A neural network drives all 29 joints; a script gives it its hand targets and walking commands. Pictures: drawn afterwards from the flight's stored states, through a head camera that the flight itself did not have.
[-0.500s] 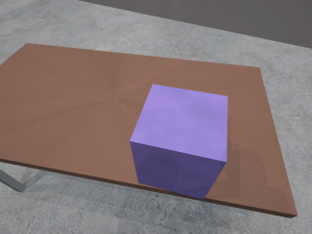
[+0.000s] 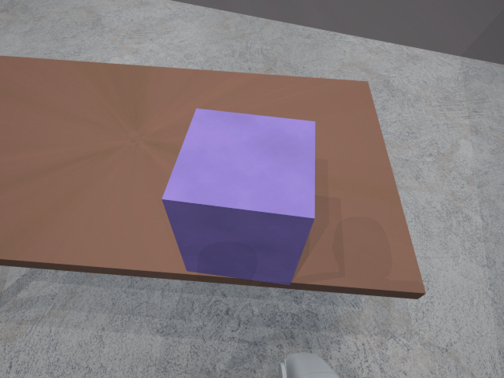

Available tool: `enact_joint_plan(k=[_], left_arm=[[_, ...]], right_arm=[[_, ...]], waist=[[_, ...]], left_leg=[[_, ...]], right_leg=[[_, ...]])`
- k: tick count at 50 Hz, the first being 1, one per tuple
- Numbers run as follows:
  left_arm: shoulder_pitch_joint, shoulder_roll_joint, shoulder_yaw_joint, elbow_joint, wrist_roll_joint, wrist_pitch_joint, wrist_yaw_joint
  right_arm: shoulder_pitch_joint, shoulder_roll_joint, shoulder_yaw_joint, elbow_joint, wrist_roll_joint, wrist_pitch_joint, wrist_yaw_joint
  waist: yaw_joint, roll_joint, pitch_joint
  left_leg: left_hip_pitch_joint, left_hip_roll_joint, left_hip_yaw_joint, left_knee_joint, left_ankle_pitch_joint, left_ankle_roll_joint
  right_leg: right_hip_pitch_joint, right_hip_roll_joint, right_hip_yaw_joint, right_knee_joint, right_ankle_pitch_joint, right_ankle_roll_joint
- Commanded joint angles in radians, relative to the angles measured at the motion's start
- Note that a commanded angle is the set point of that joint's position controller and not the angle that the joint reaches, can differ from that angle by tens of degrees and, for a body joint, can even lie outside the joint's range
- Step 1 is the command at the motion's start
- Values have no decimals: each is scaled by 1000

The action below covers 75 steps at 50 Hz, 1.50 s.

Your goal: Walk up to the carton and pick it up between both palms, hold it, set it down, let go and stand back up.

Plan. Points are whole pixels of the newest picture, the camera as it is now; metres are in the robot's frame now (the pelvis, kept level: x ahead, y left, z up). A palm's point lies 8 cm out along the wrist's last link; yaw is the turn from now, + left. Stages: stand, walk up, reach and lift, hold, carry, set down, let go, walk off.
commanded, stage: walk up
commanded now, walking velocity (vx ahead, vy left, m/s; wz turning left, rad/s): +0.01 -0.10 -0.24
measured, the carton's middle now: (246, 202) +0.41 +0.02 +0.00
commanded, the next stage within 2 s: none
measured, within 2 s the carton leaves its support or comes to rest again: neither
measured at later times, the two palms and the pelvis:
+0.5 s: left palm out of the picture -0.01 +0.18 -0.11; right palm out of the picture -0.01 -0.29 -0.15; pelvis -0.01 -0.04 +0.01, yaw +0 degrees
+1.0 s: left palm out of the picture +0.01 +0.23 -0.15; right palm out of the picture +0.01 -0.21 -0.14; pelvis -0.01 +0.01 +0.00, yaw -4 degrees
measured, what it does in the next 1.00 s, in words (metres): steps on the spot: right foot, then left foot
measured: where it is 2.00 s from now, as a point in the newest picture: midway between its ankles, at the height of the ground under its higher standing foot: outside the picture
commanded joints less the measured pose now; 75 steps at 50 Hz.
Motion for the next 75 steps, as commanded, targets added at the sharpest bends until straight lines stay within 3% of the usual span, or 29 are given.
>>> enact_joint_plan(k=[1, 2, 5, 7, 8, 9, 11, 13, 15, 17, 20, 24, 28, 30, 31, 32, 34, 35, 37, 39, 43, 45, 47, 49, 50, 51, 59, 73, 75], left_arm=[[36, -8, 11, -103, -11, -30, -15], [33, -28, -2, -120, -18, -38, -14], [167, 30, 10, -63, -14, -76, 2], [195, 166, 12, -104, 4, -96, 8], [186, 205, 15, -99, 1, -98, 7], [120, 166, 17, -129, 4, -100, 2], [29, 129, -6, -152, 6, -97, 16], [54, 127, -3, -152, -10, -102, 27], [47, 111, -13, -137, -17, -105, 22], [89, 73, -26, -120, -19, -119, 19], [146, 128, -10, -96, -11, -123, 37], [165, 79, -16, -67, 2, -123, 32], [133, 57, -20, -41, 18, -113, 22], [131, 111, 1, -19, 3, -102, 21], [177, 42, -14, -27, -11, -96, 18], [230, -49, -32, -47, -21, -92, 13], [148, -27, -22, -70, -24, -60, 19], [103, 13, -15, -65, -23, -54, 13], [124, -1, -5, -38, -20, -50, -2], [187, -24, -9, -1, -7, -45, 2], [140, -37, -13, -9, -15, -46, 8], [121, -29, -17, -8, -15, -55, 13], [180, -20, -26, 35, -14, -70, 18], [188, 17, -26, 31, -10, -90, 19], [138, 22, -35, 28, -19, -90, 19], [98, -2, -39, 29, -30, -91, 15], [104, -30, -57, 59, -34, -104, 21], [155, -51, -76, 114, -30, -101, 21], [180, -48, -79, 118, -36, -105, 21]], right_arm=[[-61, -86, -21, -44, -12, -23, 9], [-51, -102, -28, -30, -5, -15, 13], [101, -141, -31, 23, -7, 5, 25], [173, -30, 4, 10, 8, 19, 42], [136, -13, 8, -20, 17, 32, 36], [106, -71, -6, -14, 19, 44, 43], [59, -121, -24, -17, 12, 48, 73], [46, -111, -20, -35, -7, 47, 83], [110, -99, -20, -12, 2, 54, 88], [96, -94, -25, -35, 11, 50, 89], [42, -110, -42, -54, 8, 55, 85], [16, -79, -28, -98, 15, 52, 85], [39, 6, 11, -75, 41, 31, 68], [150, -27, 1, -43, 39, -9, 53], [196, -94, -2, -27, 29, -30, 53], [175, -187, -19, -48, 21, -45, 50], [46, -213, -23, -67, 12, -37, 47], [-27, -131, 5, -84, 17, -36, 50], [-27, -70, 32, -88, 27, -44, 44], [-14, -49, 41, -94, 23, -56, 45], [23, -46, 50, -56, 28, -59, 45], [50, -30, 55, -38, 24, -53, 52], [19, -45, 60, -36, 28, -44, 51], [92, -15, 63, -10, 36, -42, 59], [133, 46, 77, -2, 45, -32, 60], [120, 33, 73, 12, 51, -26, 57], [102, -37, 58, 50, 23, -43, 60], [155, 14, 76, 79, 30, -39, 58], [157, 33, 84, 87, 30, -36, 54]], waist=[[58, 277, -2], [57, 415, -11], [70, 124, -53], [51, -331, -35], [77, -397, -12], [81, -332, 40], [23, -62, 27], [56, -71, -2], [31, -188, 0], [45, -277, 13], [61, -80, -5], [76, -243, -66], [51, -286, -93], [-19, -168, -125], [-13, 19, -163], [8, 249, -143], [26, 303, -55], [36, 274, 25], [69, 273, 32], [70, 226, 14], [61, 204, -26], [34, 306, -25], [69, 119, -12], [45, -48, -31], [9, -105, -5], [17, -162, 23], [43, 48, -4], [39, -15, 66], [46, 54, 67]], left_leg=[[-60, 148, -34, -225, 131, 117], [-37, 111, -30, -187, 133, 126], [-79, 38, 56, 87, 133, 104], [-318, -47, 45, 404, -362, 8], [-236, -37, -68, 416, -314, 39], [-258, -16, -122, 475, -232, 27], [-261, -24, -143, 536, -92, 27], [-244, -35, -115, 566, -42, 12], [-241, -61, -122, 578, 14, -3], [-229, -81, -116, 579, 24, -19], [-328, -85, -115, 608, -1, -49], [-275, -40, -60, 384, -78, -64], [-13, -70, 8, 30, -120, -15], [166, -88, 54, -264, 187, -16], [283, 6, -56, -267, 302, -10], [365, 275, -322, -329, 427, 28], [109, 352, -325, -321, 396, 191], [51, 288, -234, -350, 278, 172], [69, 174, -76, -294, 534, 111], [104, 160, -21, -260, 646, 126], [119, 133, -20, -226, 623, 179], [85, 122, -83, -227, 532, 196], [60, 104, -46, -195, 464, 175], [-73, 55, -53, -147, 203, 112], [1, -1, 14, -152, 73, 81], [105, 2, 0, -177, 81, 85], [116, 27, -33, -242, 215, 71], [74, 14, -43, -244, 153, 56], [119, 7, -33, -253, 163, 56]], right_leg=[[83, -52, -14, -326, 35, 17], [144, -64, -39, -474, -22, 26], [412, -21, -86, -816, 212, 28], [402, -427, 410, -966, 506, -62], [234, -490, 506, -1025, 472, -165], [204, -490, 511, -1043, 384, -143], [245, -406, 283, -989, 389, -99], [253, -393, 247, -966, 402, -117], [286, -344, 162, -964, 353, -77], [264, -316, 147, -938, 564, -98], [389, -369, 173, -934, 522, -153], [459, -342, 153, -907, 598, -176], [347, -252, 98, -877, 631, -194], [350, -188, 53, -722, 606, -138], [230, -146, 35, -639, 396, -96], [23, -75, -22, -514, -41, -26], [70, -62, 11, -346, -165, -19], [65, -95, 29, -325, -106, -30], [95, -78, 31, -312, -11, -35], [97, -61, -18, -305, 19, -19], [188, -56, -45, -477, 18, -13], [282, -65, -40, -630, 66, -13], [390, -56, -70, -818, 301, -20], [543, -194, 88, -883, 578, -39], [415, -266, 122, -908, 575, -87], [308, -228, 118, -914, 485, -103], [411, -145, 44, -903, 371, -73], [348, -133, 18, -938, 295, -57], [326, -137, 32, -946, 280, -59]])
